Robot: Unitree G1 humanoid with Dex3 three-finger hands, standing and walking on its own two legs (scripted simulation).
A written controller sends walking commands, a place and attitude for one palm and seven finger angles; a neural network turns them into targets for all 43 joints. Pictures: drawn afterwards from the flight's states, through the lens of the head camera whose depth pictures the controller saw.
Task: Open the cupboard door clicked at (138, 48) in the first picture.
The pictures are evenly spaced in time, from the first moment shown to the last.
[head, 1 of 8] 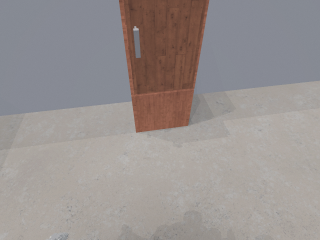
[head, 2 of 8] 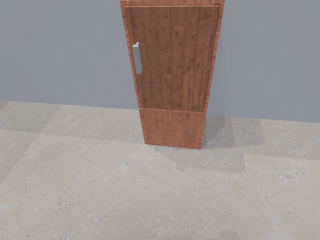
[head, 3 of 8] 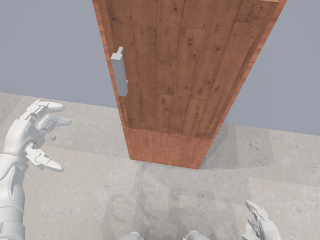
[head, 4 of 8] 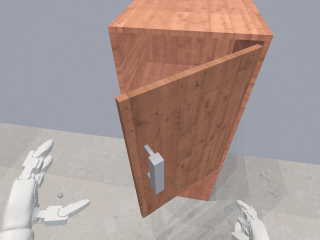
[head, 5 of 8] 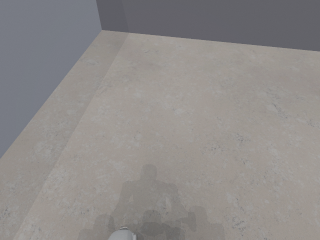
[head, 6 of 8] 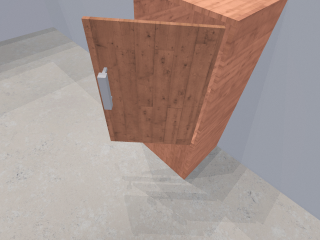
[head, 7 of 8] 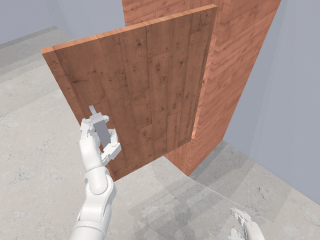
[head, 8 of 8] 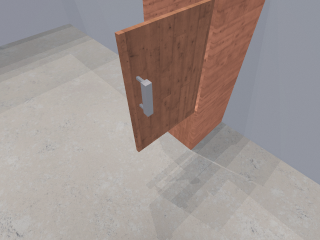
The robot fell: no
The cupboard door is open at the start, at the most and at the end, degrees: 0 88 87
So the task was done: yes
